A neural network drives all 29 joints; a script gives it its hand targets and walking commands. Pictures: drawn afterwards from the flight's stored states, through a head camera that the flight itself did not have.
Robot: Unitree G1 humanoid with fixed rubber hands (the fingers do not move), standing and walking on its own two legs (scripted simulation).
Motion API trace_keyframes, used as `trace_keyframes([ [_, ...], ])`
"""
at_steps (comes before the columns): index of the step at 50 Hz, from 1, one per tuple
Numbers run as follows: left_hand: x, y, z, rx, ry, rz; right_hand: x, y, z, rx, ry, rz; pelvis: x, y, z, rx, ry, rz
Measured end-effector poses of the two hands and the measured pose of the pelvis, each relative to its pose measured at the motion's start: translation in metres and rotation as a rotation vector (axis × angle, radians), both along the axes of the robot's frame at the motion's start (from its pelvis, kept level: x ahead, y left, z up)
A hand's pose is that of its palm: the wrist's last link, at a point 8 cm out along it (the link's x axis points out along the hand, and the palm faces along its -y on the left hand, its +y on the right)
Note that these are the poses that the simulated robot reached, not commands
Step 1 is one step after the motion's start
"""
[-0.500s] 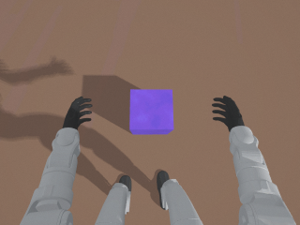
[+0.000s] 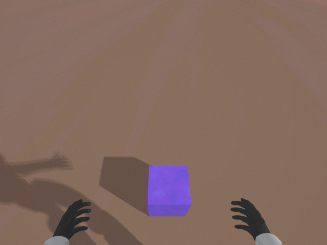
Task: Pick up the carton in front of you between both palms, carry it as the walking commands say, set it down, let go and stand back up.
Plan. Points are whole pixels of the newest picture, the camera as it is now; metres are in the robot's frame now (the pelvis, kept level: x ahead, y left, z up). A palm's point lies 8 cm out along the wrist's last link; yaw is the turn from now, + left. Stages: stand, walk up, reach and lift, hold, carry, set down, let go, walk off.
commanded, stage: let go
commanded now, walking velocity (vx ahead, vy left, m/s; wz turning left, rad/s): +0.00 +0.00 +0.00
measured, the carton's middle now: (167, 192) +0.45 -0.05 -0.65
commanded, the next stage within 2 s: stand in 0.36 s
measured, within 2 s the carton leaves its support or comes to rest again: neither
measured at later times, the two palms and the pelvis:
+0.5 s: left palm (54, 241) +0.15 +0.26 -0.08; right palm (273, 231) +0.16 -0.27 -0.08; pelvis +0.01 -0.01 -0.01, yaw +0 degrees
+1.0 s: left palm out of the picture +0.14 +0.28 -0.09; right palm (282, 239) +0.15 -0.30 -0.09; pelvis +0.02 -0.01 +0.00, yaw +1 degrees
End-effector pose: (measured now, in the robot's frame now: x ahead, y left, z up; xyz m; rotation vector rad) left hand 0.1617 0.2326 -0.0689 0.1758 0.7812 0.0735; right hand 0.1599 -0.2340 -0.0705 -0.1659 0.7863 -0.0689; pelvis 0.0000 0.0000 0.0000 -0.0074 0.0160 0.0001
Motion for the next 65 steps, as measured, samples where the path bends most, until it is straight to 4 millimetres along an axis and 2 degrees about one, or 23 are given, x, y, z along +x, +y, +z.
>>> trace_keyframes([
  [8,0.000,-0.002,0.003,-0.006,0.009,-0.005,0.002,0.001,0.003,-0.001,0.010,0.013,0.000,-0.001,-0.002,-0.001,-0.090,0.000],
  [18,0.001,-0.008,0.002,-0.003,0.016,0.002,0.004,-0.005,0.003,-0.014,0.024,0.006,0.003,-0.006,-0.002,0.002,-0.107,0.003],
  [26,-0.013,0.029,-0.015,0.146,0.095,0.047,0.000,-0.045,-0.009,-0.155,0.063,-0.027,0.008,-0.010,-0.006,-0.001,-0.027,0.007],
  [32,-0.018,0.045,-0.017,0.189,0.136,0.066,-0.003,-0.059,-0.013,-0.192,0.097,-0.029,0.014,-0.010,-0.006,-0.001,-0.014,0.011],
  [47,-0.019,0.046,-0.023,0.190,0.171,0.076,-0.010,-0.062,-0.021,-0.202,0.148,-0.035,0.019,-0.011,-0.004,0.003,-0.026,0.014],
  [65,-0.043,0.054,-0.025,0.200,0.227,0.085,-0.035,-0.072,-0.023,-0.219,0.202,-0.048,0.009,-0.011,0.000,0.006,-0.049,0.009],
])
